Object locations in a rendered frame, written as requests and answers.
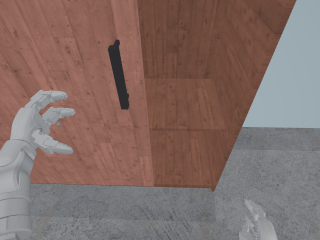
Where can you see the right robot hand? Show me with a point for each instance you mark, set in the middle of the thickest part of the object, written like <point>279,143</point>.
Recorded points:
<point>261,227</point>

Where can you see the left robot hand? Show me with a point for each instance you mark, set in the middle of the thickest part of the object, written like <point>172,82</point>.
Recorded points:
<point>28,120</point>

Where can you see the wardrobe door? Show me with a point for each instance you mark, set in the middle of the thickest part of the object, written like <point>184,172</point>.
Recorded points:
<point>62,45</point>

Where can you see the handle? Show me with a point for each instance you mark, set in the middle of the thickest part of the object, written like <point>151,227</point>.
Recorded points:
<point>117,68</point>

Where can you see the left robot forearm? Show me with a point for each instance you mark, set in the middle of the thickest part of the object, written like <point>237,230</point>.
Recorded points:
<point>16,163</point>

